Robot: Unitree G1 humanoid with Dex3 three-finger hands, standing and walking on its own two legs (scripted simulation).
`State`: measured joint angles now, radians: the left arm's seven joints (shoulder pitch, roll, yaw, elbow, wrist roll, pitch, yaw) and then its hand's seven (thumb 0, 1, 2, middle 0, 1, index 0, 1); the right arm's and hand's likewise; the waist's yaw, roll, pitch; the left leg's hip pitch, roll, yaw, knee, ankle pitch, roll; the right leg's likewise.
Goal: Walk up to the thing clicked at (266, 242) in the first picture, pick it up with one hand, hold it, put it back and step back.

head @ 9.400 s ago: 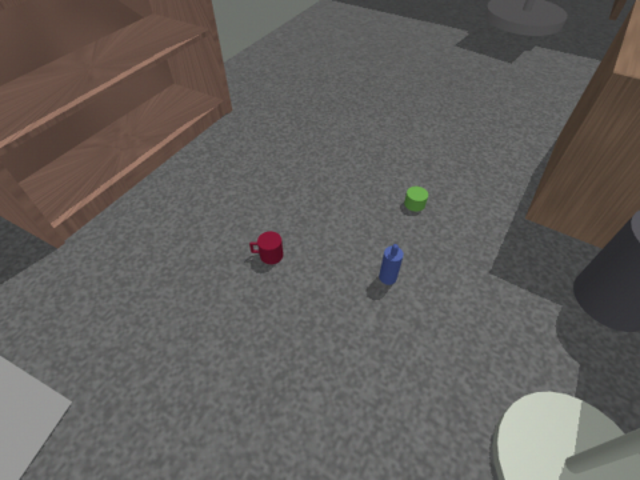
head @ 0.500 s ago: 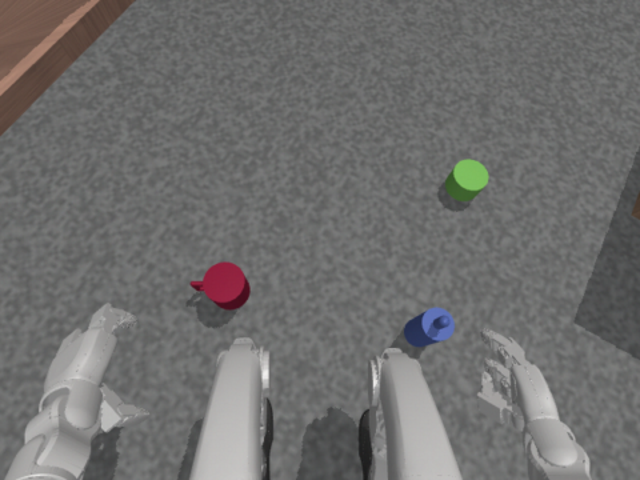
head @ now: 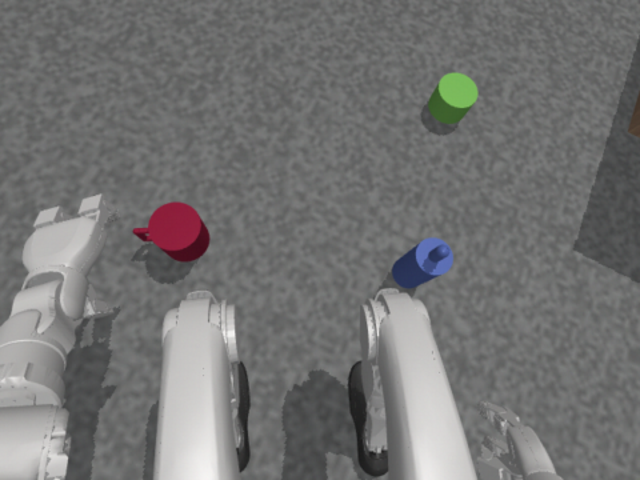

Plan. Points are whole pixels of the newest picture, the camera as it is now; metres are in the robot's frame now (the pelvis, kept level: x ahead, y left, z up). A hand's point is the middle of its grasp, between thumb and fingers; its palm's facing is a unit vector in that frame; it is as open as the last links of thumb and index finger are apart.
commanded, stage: rise first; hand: left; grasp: from above
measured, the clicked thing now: (172, 233) +0.48 +0.27 -0.36
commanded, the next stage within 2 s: approach in 1.00 s
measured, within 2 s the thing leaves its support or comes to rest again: neither
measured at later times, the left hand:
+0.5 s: hand (116, 253) +0.40 +0.30 -0.21, palm faces -0.46 -0.07 -0.89, open 14.2 cm
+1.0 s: hand (130, 246) +0.42 +0.29 -0.23, palm faces -0.45 -0.06 -0.89, open 14.1 cm
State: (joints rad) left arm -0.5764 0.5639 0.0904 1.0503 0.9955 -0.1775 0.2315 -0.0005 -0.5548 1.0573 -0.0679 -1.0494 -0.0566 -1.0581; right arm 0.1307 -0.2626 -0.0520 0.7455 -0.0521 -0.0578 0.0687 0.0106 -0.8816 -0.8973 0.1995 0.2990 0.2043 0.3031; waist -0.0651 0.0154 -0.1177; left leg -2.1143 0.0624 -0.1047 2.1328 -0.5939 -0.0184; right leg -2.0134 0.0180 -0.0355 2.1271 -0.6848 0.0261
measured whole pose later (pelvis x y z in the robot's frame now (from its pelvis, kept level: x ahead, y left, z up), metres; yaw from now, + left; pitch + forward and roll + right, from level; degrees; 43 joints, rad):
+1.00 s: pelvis +0.01 +0.00 -0.06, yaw -3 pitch +33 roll -6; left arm -0.78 0.65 0.11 1.33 1.24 -0.23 0.44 0.00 -0.53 1.00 -0.08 -1.03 -0.09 -1.02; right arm 0.09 -0.25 -0.02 0.80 -0.14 -0.04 0.12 0.01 -0.91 -0.90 0.20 0.30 0.20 0.30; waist -0.13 -0.02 -0.06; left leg -2.30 0.06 -0.15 2.35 -0.64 -0.02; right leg -2.19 0.04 -0.05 2.32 -0.72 0.04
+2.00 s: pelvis +0.01 +0.00 -0.08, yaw -4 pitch +31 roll -7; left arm -0.80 0.67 0.07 1.33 1.23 -0.26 0.46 0.00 -0.50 0.95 -0.09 -1.09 -0.11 -1.06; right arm 0.12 -0.27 0.04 0.78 -0.17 -0.06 0.15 0.01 -0.91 -0.90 0.20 0.30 0.20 0.30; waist -0.17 -0.04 -0.01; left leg -2.34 0.05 -0.19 2.42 -0.64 -0.04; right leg -2.22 0.05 -0.08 2.38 -0.72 0.04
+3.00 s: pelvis +0.02 +0.00 -0.10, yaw -8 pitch +29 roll -10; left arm -0.97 0.81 0.11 1.69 1.25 -0.20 0.63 0.00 -0.49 0.98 -0.09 -1.00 -0.09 -1.00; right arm 0.07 -0.30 0.17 0.77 -0.26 -0.21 0.25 0.00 -0.90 -0.90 0.20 0.30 0.20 0.30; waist -0.29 -0.09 0.09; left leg -2.37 0.06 -0.26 2.52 -0.67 -0.05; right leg -2.23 0.08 -0.13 2.42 -0.72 0.05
